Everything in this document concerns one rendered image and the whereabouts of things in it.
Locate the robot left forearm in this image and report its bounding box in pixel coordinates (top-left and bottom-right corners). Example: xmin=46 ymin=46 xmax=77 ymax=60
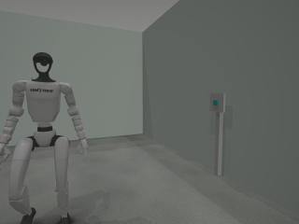
xmin=72 ymin=107 xmax=86 ymax=140

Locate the panel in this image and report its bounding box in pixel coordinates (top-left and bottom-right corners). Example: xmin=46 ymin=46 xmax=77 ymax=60
xmin=209 ymin=93 xmax=226 ymax=176

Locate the robot left hand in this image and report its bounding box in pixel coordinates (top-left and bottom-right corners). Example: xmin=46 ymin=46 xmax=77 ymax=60
xmin=77 ymin=138 xmax=89 ymax=161

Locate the robot right forearm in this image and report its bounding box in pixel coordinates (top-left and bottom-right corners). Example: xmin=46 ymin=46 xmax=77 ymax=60
xmin=0 ymin=108 xmax=19 ymax=144

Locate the robot left upper arm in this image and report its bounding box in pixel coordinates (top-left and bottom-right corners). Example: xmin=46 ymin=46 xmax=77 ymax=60
xmin=58 ymin=82 xmax=78 ymax=117

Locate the robot right upper arm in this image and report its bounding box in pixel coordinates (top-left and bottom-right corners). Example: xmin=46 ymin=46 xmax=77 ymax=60
xmin=9 ymin=80 xmax=28 ymax=117

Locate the robot right hand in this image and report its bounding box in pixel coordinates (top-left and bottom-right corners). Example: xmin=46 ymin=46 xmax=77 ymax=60
xmin=0 ymin=143 xmax=11 ymax=171

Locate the left robot shin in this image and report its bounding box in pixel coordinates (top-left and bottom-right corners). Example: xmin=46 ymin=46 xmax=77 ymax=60
xmin=57 ymin=179 xmax=69 ymax=219

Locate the humanoid robot torso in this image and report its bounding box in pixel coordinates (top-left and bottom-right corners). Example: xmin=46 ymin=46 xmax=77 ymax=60
xmin=25 ymin=77 xmax=61 ymax=147

